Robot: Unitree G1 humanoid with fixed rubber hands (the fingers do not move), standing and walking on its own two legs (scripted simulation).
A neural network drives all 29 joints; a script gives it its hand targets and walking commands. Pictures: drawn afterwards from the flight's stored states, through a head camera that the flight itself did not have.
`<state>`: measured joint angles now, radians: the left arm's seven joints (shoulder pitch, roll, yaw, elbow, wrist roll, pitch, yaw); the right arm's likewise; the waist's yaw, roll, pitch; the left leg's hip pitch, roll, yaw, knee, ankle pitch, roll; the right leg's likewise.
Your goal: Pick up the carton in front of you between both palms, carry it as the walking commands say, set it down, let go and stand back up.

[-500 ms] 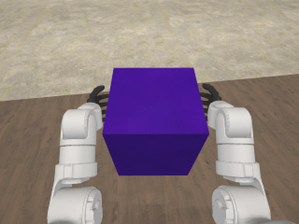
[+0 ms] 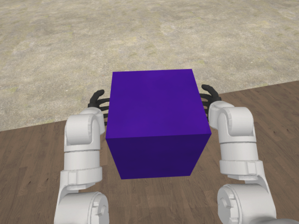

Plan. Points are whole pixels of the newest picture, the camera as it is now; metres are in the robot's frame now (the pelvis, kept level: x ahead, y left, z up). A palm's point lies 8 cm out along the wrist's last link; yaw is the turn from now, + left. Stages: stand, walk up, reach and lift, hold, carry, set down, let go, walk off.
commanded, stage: carry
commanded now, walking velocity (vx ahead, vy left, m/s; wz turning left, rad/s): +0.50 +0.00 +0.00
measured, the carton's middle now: (154, 127) +0.36 -0.02 +0.06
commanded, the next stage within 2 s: none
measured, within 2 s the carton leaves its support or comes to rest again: neither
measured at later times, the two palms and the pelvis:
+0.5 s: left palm (96, 62) +0.65 +0.17 +0.10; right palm (176, 56) +0.66 -0.13 +0.11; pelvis +0.30 +0.01 -0.04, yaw -2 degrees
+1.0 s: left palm (114, 35) +0.95 +0.13 +0.07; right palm (174, 32) +0.93 -0.17 +0.07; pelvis +0.59 +0.00 -0.06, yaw +0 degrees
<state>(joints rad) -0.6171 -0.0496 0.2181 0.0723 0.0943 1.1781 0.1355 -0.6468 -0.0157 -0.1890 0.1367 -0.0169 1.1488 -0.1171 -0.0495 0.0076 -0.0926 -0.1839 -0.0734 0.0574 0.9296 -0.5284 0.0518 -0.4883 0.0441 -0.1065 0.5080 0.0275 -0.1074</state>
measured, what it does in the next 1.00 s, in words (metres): goes down: left foot 0.04 m lower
